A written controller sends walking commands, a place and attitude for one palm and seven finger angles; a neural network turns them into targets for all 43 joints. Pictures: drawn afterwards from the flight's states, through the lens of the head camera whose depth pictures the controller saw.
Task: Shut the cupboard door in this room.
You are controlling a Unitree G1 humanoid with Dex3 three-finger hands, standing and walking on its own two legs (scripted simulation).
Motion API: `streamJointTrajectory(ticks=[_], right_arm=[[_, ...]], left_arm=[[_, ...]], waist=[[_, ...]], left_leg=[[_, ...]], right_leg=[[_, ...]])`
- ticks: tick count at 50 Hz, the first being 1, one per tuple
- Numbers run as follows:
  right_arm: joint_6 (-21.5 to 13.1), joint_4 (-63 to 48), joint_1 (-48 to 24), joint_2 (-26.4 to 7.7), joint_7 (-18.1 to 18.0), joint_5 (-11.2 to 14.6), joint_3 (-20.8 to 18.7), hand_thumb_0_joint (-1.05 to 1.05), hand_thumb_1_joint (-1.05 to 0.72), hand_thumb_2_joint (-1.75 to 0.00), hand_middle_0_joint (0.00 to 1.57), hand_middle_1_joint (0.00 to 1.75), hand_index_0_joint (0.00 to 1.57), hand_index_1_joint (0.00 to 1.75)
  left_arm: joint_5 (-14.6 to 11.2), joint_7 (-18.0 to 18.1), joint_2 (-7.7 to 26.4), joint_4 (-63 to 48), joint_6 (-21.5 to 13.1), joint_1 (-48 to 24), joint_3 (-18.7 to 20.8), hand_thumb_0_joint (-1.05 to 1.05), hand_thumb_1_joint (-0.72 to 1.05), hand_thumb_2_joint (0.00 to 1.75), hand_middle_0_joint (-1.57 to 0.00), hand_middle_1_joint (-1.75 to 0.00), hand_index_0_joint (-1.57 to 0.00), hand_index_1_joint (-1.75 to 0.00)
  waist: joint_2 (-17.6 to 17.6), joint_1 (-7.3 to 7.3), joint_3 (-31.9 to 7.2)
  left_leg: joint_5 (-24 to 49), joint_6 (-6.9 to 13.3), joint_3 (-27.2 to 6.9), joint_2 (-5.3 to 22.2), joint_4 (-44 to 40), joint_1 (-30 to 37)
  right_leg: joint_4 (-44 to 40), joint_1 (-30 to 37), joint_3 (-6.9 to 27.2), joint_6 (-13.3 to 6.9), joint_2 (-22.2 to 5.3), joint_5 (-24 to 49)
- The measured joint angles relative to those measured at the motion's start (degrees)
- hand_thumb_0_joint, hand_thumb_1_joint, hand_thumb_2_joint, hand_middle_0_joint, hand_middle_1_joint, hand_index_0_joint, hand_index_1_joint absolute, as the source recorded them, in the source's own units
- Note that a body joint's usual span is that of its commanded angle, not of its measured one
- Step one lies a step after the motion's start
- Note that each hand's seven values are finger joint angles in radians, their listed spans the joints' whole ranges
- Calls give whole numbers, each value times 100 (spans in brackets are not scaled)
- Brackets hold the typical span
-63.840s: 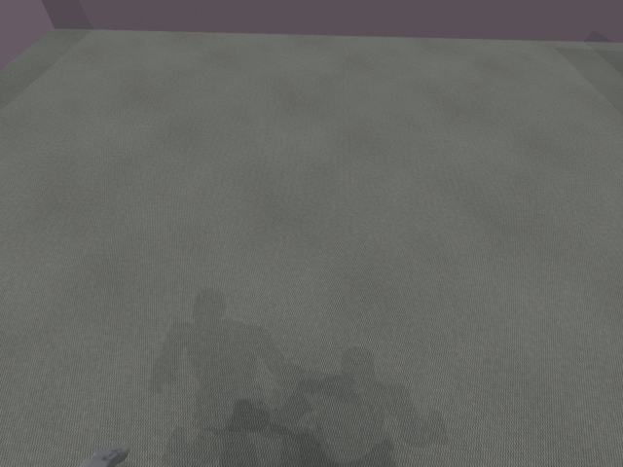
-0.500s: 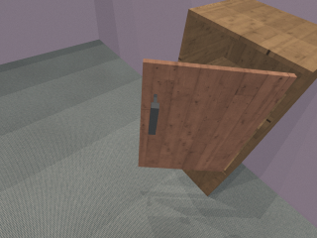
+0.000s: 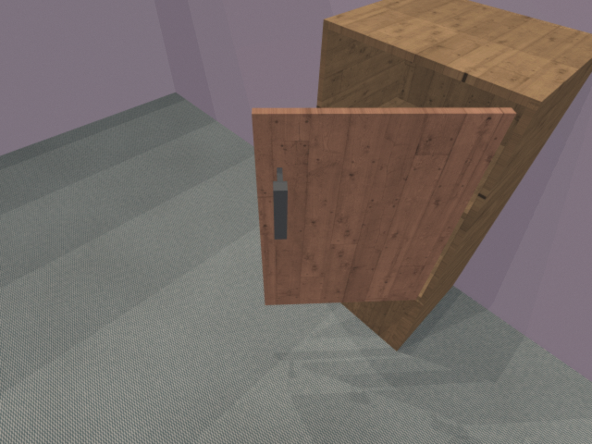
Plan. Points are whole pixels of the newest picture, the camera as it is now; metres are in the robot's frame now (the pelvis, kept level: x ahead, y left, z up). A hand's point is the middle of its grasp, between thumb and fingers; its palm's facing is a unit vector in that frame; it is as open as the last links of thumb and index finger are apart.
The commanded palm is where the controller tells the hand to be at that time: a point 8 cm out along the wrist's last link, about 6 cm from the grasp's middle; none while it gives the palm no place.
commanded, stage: come to a stop and stand still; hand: left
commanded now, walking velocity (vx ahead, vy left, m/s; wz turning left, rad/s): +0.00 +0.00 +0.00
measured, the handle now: (280, 203) +0.52 +0.05 +0.01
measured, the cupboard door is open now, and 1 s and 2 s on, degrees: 49 49 49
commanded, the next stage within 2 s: look again from close up in 0.22 s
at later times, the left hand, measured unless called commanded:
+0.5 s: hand out of the picture -0.04 +0.15 -0.18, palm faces +0.04 -0.98 -0.18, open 7.3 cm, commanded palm none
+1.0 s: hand out of the picture +0.03 +0.18 -0.19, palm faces +0.02 -0.98 -0.18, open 7.3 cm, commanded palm none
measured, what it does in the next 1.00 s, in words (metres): stands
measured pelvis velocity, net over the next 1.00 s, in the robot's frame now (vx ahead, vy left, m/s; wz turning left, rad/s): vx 0.01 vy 0.00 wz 0.02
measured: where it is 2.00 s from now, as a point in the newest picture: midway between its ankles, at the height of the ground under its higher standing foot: outside the picture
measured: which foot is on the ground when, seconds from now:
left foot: down 0.00-1.00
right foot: down 0.00-1.00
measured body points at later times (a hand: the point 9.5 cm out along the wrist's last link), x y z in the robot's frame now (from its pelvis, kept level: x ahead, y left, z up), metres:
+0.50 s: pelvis -0.01 +0.00 -0.01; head +0.00 -0.01 +0.44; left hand -0.04 +0.21 -0.17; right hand -0.01 -0.22 -0.17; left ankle +0.02 +0.07 -0.74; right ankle -0.04 -0.12 -0.74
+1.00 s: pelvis +0.01 +0.00 -0.01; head +0.02 +0.02 +0.44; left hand +0.03 +0.23 -0.17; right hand +0.06 -0.24 -0.15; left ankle +0.02 +0.07 -0.74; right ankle -0.04 -0.12 -0.74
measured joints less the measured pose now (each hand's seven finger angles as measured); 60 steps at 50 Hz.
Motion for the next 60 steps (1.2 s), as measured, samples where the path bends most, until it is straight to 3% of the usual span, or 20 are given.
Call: streamJointTrajectory(ticks=[16,21,26,38,51,55,60], right_arm=[[11,70,228,54,-44,-16,-38,1,-91,-89,20,30,20,30],[-39,-289,157,-45,65,-67,12,1,-91,-89,20,30,20,30],[-38,-453,88,-106,35,-98,26,1,-93,-89,20,30,20,30],[-185,-498,-192,-217,53,-40,67,1,-93,-89,20,30,20,30],[-171,-369,-444,-188,25,-48,75,1,-91,-89,20,30,20,30],[-128,-370,-380,-91,-1,-70,48,1,-91,-89,20,30,20,30],[-81,-434,-288,-23,-51,-113,-31,0,-91,-89,20,30,20,30]], left_arm=[[14,-42,-238,170,-18,379,-19,0,91,90,-19,-30,-20,-30],[65,6,-277,36,-224,470,-126,0,91,90,-20,-30,-20,-30],[48,16,-191,-78,-235,536,-120,0,91,90,-20,-30,-20,-30],[33,13,101,-391,-229,278,-93,0,91,90,-19,-30,-20,-30],[42,-27,251,-388,-120,55,-94,0,91,90,-19,-30,-20,-30],[89,-65,274,-362,-27,111,-67,0,91,90,-19,-30,-20,-30],[126,-117,266,-362,98,167,2,0,91,90,-19,-30,-20,-30]], waist=[[-50,45,54],[214,-8,98],[305,14,-80],[38,112,-153],[-196,93,-76],[-290,88,-100],[-238,43,-24]], left_leg=[[177,-55,-48,63,-51,-208],[-186,-68,-176,153,748,-686],[-396,-2,-164,85,1027,-747],[-456,18,-46,31,842,-526],[-484,37,-93,15,752,-421],[-520,55,-100,-46,777,-454],[-493,13,-103,32,730,-481]], right_leg=[[2,-226,-49,-60,66,139],[356,-454,-198,-77,151,-38],[724,-546,-197,-51,81,-311],[677,-422,-68,-16,20,-404],[461,-245,-109,16,12,-372],[732,-387,-167,-20,-63,-556],[1772,-1021,-256,-79,-89,-1222]])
